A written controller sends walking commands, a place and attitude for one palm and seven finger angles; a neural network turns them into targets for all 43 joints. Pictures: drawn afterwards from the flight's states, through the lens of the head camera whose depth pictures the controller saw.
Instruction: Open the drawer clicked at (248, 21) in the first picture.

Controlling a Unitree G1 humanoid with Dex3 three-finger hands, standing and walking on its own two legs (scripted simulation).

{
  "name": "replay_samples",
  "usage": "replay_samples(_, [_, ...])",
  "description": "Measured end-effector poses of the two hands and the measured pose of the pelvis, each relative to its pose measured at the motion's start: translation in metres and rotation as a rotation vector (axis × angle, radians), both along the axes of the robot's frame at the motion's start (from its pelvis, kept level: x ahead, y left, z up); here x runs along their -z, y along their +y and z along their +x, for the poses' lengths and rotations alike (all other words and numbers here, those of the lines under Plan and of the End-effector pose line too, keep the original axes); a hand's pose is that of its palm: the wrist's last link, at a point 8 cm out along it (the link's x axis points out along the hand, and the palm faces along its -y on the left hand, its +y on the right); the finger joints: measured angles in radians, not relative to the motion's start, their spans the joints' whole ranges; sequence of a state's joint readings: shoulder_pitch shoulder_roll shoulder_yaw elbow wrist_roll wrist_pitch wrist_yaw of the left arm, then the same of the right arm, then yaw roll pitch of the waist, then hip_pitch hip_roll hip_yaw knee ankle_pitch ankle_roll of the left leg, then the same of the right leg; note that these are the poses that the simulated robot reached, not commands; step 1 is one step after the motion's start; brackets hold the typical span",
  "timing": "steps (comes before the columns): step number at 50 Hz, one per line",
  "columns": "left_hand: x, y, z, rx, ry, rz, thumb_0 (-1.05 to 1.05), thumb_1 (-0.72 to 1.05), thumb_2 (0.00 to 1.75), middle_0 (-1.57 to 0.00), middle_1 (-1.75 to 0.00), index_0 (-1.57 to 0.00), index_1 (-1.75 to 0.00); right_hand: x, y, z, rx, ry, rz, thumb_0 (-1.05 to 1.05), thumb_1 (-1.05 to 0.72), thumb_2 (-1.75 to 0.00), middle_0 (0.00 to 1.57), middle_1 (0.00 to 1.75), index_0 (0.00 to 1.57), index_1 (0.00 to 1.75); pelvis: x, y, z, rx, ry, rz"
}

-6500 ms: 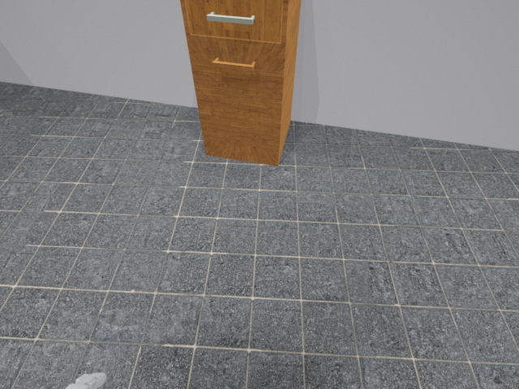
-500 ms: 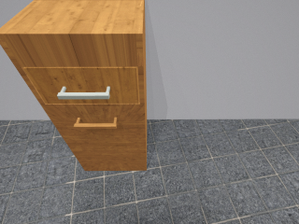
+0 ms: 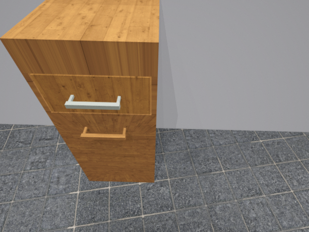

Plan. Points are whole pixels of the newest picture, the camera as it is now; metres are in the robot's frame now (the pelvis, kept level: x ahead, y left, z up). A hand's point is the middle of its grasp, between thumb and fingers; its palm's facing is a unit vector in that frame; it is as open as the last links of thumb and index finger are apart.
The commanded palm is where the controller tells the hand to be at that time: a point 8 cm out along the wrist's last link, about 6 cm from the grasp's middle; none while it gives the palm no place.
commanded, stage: come to a stop and stand still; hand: left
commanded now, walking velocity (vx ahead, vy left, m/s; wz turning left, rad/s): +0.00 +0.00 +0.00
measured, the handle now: (94, 101) +0.51 +0.25 +0.01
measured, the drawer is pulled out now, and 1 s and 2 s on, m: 0.00 0.00 0.00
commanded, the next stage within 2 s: look again from close up in 0.14 s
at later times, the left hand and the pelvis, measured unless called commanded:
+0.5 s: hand out of the picture +0.01 +0.21 -0.18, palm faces +0.00 -0.97 -0.23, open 7.4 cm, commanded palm none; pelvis -0.01 +0.03 -0.01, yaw -1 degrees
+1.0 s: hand out of the picture +0.10 +0.24 -0.09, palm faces -0.07 -0.76 -0.65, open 7.5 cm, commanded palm +0.09 +0.28 -0.04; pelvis -0.04 +0.04 -0.02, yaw -1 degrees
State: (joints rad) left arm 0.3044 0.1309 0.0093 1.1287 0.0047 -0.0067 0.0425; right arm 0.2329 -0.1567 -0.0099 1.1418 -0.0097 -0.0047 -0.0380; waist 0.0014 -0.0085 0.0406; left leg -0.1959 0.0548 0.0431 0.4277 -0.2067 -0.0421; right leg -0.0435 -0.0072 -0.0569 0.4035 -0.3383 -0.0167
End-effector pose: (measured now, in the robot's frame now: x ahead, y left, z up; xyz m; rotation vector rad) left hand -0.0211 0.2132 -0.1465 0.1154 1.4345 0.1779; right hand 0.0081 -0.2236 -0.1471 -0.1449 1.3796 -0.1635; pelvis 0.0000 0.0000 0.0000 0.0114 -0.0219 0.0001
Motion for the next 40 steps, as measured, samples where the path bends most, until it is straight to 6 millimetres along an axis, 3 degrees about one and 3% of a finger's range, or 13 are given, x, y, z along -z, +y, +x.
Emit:
replay_samples(12, [-0.004, 0.016, 0.013, 0.014, -0.019, 0.028, 0.0, 0.9, 0.9, -0.2, -0.3, -0.2, -0.3, 0.0, 0.004, 0.006, -0.01, 0.0, 0.007, 0.0, -0.92, -0.9, 0.2, 0.3, 0.2, 0.3, -0.001, 0.005, 0.004, 0.001, -0.003, 0.003])
replay_samples(19, [0.003, 0.028, 0.018, 0.07, -0.062, 0.038, 0.0, 0.9, 0.9, -0.2, -0.3, -0.2, -0.3, 0.004, 0.01, 0.01, 0.0, -0.082, -0.004, 0.0, -0.91, -0.9, 0.2, 0.3, 0.2, 0.3, 0.009, 0.019, -0.003, 0.016, 0.006, -0.021])
replay_samples(27, [0.005, 0.051, 0.03, 0.082, -0.134, 0.047, 0.0, 0.9, 0.9, -0.2, -0.3, -0.2, -0.3, 0.007, 0.027, -0.001, -0.006, -0.095, -0.004, 0.0, -0.92, -0.9, 0.2, 0.3, 0.2, 0.3, 0.013, 0.034, -0.016, 0.019, -0.018, -0.02])
replay_samples(33, [0.002, 0.062, 0.023, 0.093, -0.127, 0.049, 0.0, 0.9, 0.9, -0.2, -0.3, -0.2, -0.3, 0.003, 0.034, -0.016, -0.009, -0.077, 0.001, 0.0, -0.92, -0.9, 0.2, 0.3, 0.2, 0.3, 0.01, 0.04, -0.024, 0.022, -0.004, -0.014])
replay_samples(40, [0.001, 0.066, 0.001, 0.087, -0.07, 0.047, 0.0, 0.9, 0.9, -0.2, -0.3, -0.2, -0.3, 0.0, 0.035, -0.029, -0.007, -0.041, 0.005, 0.0, -0.91, -0.9, 0.2, 0.3, 0.2, 0.3, 0.006, 0.04, -0.028, 0.024, 0.008, -0.01])
